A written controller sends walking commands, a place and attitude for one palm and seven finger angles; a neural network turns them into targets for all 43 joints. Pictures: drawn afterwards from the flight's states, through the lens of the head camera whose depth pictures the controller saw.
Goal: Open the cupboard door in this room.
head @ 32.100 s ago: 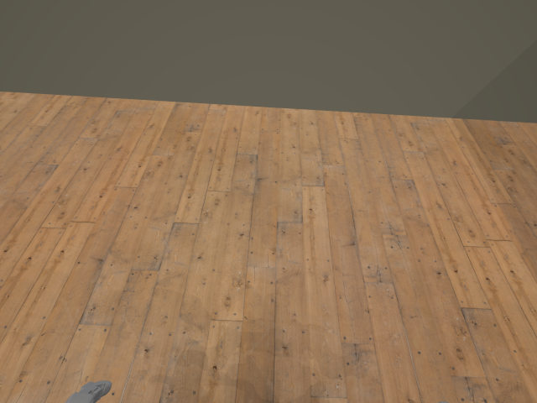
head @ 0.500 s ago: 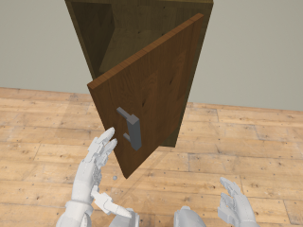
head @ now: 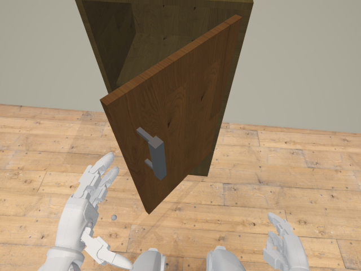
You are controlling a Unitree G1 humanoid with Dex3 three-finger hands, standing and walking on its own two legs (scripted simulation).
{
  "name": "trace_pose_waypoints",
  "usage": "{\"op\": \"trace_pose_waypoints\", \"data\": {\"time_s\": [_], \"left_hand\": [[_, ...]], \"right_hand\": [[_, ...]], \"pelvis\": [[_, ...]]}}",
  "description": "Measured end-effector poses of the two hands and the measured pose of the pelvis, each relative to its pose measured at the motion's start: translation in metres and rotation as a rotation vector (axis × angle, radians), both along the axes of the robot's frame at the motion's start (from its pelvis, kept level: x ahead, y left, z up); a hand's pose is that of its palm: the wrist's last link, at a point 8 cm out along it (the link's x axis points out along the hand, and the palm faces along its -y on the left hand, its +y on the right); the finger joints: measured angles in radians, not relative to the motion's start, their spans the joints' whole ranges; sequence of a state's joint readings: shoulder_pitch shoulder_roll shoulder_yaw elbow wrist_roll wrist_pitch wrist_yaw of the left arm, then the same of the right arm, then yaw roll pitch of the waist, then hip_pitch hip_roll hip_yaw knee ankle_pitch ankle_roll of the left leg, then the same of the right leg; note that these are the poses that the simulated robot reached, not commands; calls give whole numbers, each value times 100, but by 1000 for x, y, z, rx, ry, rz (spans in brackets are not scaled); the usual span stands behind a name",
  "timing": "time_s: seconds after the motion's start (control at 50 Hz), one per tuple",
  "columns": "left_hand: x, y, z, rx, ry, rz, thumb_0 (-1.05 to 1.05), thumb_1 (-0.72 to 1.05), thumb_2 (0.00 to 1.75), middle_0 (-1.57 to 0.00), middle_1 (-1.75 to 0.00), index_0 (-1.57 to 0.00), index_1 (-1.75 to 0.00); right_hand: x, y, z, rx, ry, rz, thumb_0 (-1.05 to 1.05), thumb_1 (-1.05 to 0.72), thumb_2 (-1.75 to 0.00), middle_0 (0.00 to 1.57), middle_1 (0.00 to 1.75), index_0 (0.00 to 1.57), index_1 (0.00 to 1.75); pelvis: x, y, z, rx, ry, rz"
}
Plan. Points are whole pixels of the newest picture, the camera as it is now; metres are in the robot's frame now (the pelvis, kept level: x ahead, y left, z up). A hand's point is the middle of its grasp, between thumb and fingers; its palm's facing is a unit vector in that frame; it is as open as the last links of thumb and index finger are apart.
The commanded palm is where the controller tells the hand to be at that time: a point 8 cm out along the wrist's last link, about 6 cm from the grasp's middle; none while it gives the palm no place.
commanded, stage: draw the hand back to the body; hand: left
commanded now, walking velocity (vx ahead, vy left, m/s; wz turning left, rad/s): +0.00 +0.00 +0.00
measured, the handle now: (151, 154) +0.35 +0.09 +0.05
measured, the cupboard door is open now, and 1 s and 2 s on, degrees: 53 53 53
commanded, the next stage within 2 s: step back with the hand held close in 1.44 s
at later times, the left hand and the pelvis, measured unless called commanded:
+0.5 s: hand (47, 202) +0.21 +0.21 +0.15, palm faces +0.14 -0.95 -0.27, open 15.4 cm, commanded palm +0.17 +0.26 +0.17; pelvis +0.02 +0.02 +0.06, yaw +0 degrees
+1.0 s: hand out of the picture +0.22 +0.27 +0.24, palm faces +0.43 -0.81 -0.40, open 9.8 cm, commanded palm +0.16 +0.31 +0.26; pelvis +0.03 +0.02 +0.10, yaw +0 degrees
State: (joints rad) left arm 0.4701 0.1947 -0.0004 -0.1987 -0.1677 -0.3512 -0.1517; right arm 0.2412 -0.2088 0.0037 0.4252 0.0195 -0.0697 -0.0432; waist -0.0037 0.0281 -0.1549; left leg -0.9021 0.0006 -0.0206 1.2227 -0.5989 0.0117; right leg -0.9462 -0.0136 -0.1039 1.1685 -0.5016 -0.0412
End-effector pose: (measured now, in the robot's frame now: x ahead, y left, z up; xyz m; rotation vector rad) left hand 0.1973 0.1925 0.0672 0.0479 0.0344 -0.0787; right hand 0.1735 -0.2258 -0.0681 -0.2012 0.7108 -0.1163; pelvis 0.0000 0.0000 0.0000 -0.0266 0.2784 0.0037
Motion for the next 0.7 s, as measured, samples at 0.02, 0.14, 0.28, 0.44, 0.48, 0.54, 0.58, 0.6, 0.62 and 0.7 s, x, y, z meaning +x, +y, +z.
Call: {"op": "trace_pose_waypoints", "data": {"time_s": [0.02, 0.14, 0.28, 0.44, 0.48, 0.54, 0.58, 0.6, 0.62, 0.7], "left_hand": [[0, 3, 7, 10, -6, 6, -2, -50, 30, -16, -30, -15, -30], [-7, 27, 36, 25, -8, 61, -2, -50, 30, -15, -30, -15, -30], [-13, 38, 47, 9, 23, 30, -2, -50, 30, -15, -30, -15, -30], [-11, 60, 83, 152, -9, 124, -2, -42, 34, -16, -30, -16, -30], [-14, 67, 91, 207, 21, 199, -1, -37, 36, -16, -30, -16, -30], [-20, 73, 101, 262, 57, 276, -1, -28, 40, -16, -30, -16, -30], [-24, 76, 109, 287, 64, 307, -1, -22, 42, -17, -30, -16, -30], [-25, 78, 112, 297, 63, 321, -1, -19, 44, -17, -30, -16, -30], [-26, 80, 116, 306, 60, 335, -1, -16, 45, -17, -30, -17, -30], [-26, 93, 129, 337, 35, 397, -1, -3, 51, -18, -30, -17, -30]], "right_hand": [[-1, 1, 3, 6, 0, -6, 1, -91, -89, 20, 30, 20, 30], [-2, 7, 23, 23, -19, -21, 1, -91, -89, 20, 30, 20, 30], [4, 6, 47, -13, -74, -6, 1, -91, -89, 20, 30, 20, 30], [12, 14, 67, -23, -110, -11, 1, -91, -89, 20, 30, 20, 30], [13, 19, 72, -14, -110, -16, 1, -91, -89, 20, 30, 20, 30], [15, 26, 76, 3, -110, -10, 1, -91, -89, 20, 30, 20, 30], [16, 32, 77, 11, -106, 3, 1, -91, -89, 20, 30, 20, 30], [17, 34, 78, 13, -102, 10, 1, -91, -89, 20, 30, 20, 30], [17, 36, 78, 15, -98, 18, 1, -91, -89, 20, 30, 20, 30], [20, 43, 81, 16, -82, 45, 1, -91, -89, 20, 30, 20, 30]], "pelvis": [[1, 0, 3, 0, -7, 0], [7, 3, 21, -5, -49, 5], [11, 9, 34, -15, -89, 13], [18, 14, 49, -12, -142, 6], [21, 16, 55, -11, -158, 7], [24, 20, 64, -10, -185, 8], [25, 22, 69, -7, -204, 7], [26, 23, 71, -5, -213, 8], [26, 24, 73, -3, -223, 8], [27, 24, 81, 3, -260, 9]]}}
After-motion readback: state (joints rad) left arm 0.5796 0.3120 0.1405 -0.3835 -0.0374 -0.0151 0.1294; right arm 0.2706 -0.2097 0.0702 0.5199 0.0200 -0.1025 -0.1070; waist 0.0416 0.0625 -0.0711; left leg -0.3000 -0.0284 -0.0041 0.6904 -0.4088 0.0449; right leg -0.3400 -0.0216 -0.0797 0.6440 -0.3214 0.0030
